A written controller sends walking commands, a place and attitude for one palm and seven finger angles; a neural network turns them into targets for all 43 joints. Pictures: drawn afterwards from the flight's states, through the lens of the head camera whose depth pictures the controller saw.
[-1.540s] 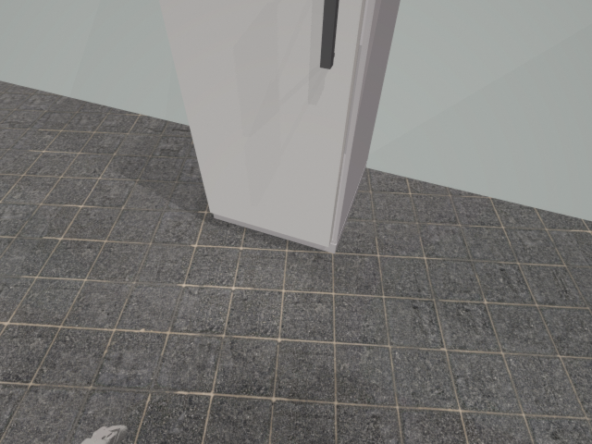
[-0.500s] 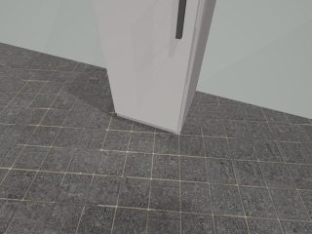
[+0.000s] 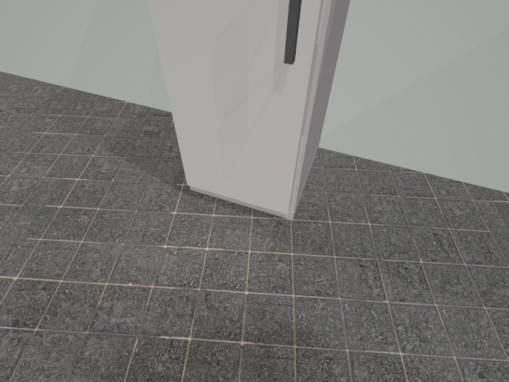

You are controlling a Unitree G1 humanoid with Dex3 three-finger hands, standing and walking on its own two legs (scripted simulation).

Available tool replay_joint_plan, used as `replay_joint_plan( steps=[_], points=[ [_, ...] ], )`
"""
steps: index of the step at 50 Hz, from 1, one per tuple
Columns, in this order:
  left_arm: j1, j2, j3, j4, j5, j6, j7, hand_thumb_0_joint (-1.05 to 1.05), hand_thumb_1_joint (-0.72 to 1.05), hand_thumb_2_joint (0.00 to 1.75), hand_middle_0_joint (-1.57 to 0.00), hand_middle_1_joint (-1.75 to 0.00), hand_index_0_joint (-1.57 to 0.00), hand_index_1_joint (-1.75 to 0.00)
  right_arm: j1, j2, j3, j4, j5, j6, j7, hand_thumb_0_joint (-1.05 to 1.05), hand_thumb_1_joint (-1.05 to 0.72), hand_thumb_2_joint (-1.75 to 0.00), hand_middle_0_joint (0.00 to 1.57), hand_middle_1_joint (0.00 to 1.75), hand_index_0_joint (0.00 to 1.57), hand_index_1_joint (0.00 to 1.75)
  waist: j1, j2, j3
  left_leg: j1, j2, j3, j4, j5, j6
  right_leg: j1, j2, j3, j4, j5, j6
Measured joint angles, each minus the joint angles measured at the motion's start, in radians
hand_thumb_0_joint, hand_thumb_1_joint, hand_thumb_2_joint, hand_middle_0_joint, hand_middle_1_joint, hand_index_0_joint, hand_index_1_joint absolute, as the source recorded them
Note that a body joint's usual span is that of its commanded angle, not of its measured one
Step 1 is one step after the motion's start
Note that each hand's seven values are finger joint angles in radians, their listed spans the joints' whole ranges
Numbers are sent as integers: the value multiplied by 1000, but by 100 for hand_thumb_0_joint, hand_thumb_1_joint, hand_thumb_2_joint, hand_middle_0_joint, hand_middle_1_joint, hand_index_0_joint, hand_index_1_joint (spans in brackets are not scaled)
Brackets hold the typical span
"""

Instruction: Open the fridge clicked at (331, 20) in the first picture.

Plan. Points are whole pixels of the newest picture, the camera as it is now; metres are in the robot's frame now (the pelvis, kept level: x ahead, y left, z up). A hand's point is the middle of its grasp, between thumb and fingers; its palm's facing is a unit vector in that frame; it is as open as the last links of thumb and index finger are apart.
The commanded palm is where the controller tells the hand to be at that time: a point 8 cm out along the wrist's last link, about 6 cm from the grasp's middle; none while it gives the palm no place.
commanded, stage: walk to a spot facing it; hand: right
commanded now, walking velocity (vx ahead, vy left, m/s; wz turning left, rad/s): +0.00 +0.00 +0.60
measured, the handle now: (296, 4) +0.95 -0.06 +0.21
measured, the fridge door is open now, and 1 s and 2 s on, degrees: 0 0 0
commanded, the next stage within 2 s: none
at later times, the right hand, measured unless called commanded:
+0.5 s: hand out of the picture +0.05 -0.17 -0.18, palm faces -0.17 +0.95 -0.26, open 7.4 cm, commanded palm none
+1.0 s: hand out of the picture +0.17 -0.20 -0.17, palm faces -0.43 +0.88 -0.20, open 7.4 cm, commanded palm none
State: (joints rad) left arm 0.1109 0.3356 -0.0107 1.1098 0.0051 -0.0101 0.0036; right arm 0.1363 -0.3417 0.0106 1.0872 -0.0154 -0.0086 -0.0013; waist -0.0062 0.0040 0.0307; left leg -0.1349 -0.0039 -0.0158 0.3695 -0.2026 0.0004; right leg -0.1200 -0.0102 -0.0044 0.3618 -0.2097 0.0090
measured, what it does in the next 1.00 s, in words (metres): steps on the spot, turning left: right foot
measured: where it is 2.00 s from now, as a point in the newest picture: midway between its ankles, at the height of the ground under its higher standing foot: outside the picture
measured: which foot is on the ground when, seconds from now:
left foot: down 0.00-0.86, up 0.88-1.00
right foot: down 0.00-0.40, up 0.42-0.84, down 0.86-1.00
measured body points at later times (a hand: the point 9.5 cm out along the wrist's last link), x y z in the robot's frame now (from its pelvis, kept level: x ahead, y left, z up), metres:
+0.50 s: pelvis -0.02 +0.02 -0.03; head +0.01 +0.05 +0.42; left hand +0.00 +0.28 -0.18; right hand +0.06 -0.22 -0.16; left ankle -0.02 +0.11 -0.75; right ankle -0.02 -0.13 -0.69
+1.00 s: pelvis +0.00 -0.04 +0.00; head +0.02 -0.07 +0.45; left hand -0.06 +0.22 -0.11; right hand +0.19 -0.25 -0.16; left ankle -0.05 +0.11 -0.66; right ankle +0.01 -0.14 -0.75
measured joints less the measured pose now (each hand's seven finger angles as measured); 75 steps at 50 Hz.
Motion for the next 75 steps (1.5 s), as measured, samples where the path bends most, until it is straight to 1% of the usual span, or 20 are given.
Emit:
replay_joint_plan(
  steps=[6,14,18,20,21,24,28,37,40,43,45,46,49,53,60,66,69,71,73,75],
  points=[
    [-5,-8,7,-18,3,7,9,1,91,90,-20,-30,-20,-30,10,5,-9,-18,0,16,-6,0,-90,-90,21,30,20,30,-12,-2,2,-25,-8,-21,26,-5,0,-14,-8,-21,24,-13,2],
    [20,-80,25,-111,5,33,18,1,91,90,-20,-30,-20,-30,65,55,-27,-92,-7,64,3,0,-90,-90,20,30,20,30,-12,14,25,-155,-39,-95,205,-61,2,-95,-34,-100,168,-89,3],
    [37,-106,34,-131,9,35,17,1,91,90,-20,-30,-20,-30,81,88,-42,-126,-7,77,14,0,-90,-90,20,30,20,30,-22,14,57,-231,-18,-24,414,-206,-8,-109,-55,-150,231,-123,8],
    [48,-106,39,-137,11,41,15,1,91,90,-20,-30,-20,-30,98,107,-46,-146,-9,69,21,0,-90,-90,20,30,20,30,-27,-7,62,-206,-6,16,369,-168,-8,-129,-84,-162,290,-154,22],
    [52,-107,42,-140,10,47,14,1,91,90,-20,-30,-20,-30,109,112,-48,-157,-13,57,21,0,-90,-90,20,30,20,30,-28,-13,59,-204,-8,17,339,-117,7,-162,-96,-159,360,-182,28],
    [48,-103,55,-140,5,70,16,1,91,90,-20,-30,-20,-30,116,139,-45,-165,-12,45,8,0,-90,-90,20,30,20,30,-24,-39,69,-216,-38,24,344,-137,54,-282,-72,-49,628,-272,36],
    [34,-103,60,-148,8,69,13,1,91,90,-20,-30,-20,-30,130,158,-44,-166,-8,44,1,0,-90,-90,21,30,20,30,-27,-29,66,-190,-58,-16,222,-67,59,-353,-47,-10,743,-194,51],
    [-1,-104,64,-184,2,57,25,1,91,90,-20,-30,-20,-30,132,133,-64,-168,-12,44,0,0,-90,-90,21,30,20,30,-40,8,28,-183,-90,-129,97,30,39,-286,-24,12,540,-198,62],
    [-3,-105,60,-198,-1,48,25,1,91,90,-20,-30,-20,-30,125,113,-73,-171,-15,49,1,0,-90,-90,21,30,20,30,-49,17,11,-189,-103,-165,91,41,23,-230,-10,14,418,-221,50],
    [24,-107,50,-219,-1,19,22,1,91,90,-20,-30,-20,-30,130,91,-82,-175,-12,60,6,0,-90,-90,21,30,20,30,-44,26,-22,-219,-121,-191,150,-11,5,-126,-3,6,183,-180,14],
    [52,-115,41,-224,7,4,22,1,91,90,-20,-30,-20,-30,126,76,-95,-166,-11,71,15,0,-90,-90,20,30,20,30,-31,35,-29,-272,-113,-147,312,-175,-4,-108,-5,-15,176,-129,-24],
    [72,-119,37,-223,10,0,21,1,91,90,-20,-30,-20,-30,124,70,-101,-162,-16,73,22,0,-90,-90,20,30,20,30,-25,35,-33,-305,-103,-109,409,-198,-12,-89,-12,-26,166,-124,-34],
    [139,-129,26,-207,13,-11,22,1,91,90,-20,-30,-20,-30,117,50,-116,-166,-26,66,44,0,-90,-90,20,30,19,29,-18,40,-40,-395,-56,-30,653,-130,-32,-17,-31,-62,90,-107,-40],
    [220,-140,21,-169,11,-29,29,1,91,90,-20,-30,-20,-30,104,43,-118,-170,-28,60,53,0,-91,-90,20,30,19,29,-13,42,-37,-468,5,-4,791,-26,-51,56,-45,-119,20,-100,-40],
    [339,-171,16,-95,12,-48,37,1,91,90,-20,-30,-20,-30,45,77,-98,-140,-25,74,60,0,-91,-90,20,30,19,29,20,46,8,-504,70,48,720,21,-53,155,-59,-229,-15,-149,-26],
    [418,-191,16,-33,23,-44,36,1,91,90,-20,-30,-20,-30,-59,125,-73,-141,-22,70,67,1,-91,-90,20,30,19,29,70,33,70,-452,63,126,474,-16,-8,225,-80,-308,-8,-218,12],
    [446,-194,20,-8,21,-34,29,1,91,90,-20,-30,-20,-30,-104,141,-65,-163,-19,42,66,1,-91,-90,20,30,19,29,81,14,95,-377,18,165,338,-65,40,231,-121,-342,82,-284,40],
    [470,-203,20,0,9,-22,18,1,91,90,-20,-30,-20,-30,-110,134,-60,-182,-19,5,62,0,-90,-90,20,30,19,29,75,29,92,-301,5,178,242,22,92,151,-163,-329,334,-301,47],
    [435,-201,26,0,0,-3,13,1,91,90,-20,-30,-20,-30,-107,133,-62,-191,-3,-23,47,0,-90,-90,20,30,19,29,71,26,108,-306,-11,173,310,13,109,-17,-174,-199,711,-304,45],
    [375,-195,37,-18,3,7,13,2,91,90,-20,-30,-20,-30,-82,131,-62,-184,5,-22,33,0,-90,-90,20,30,19,29,75,20,109,-265,-34,161,300,-34,103,-163,-168,-105,914,-241,40]
  ],
)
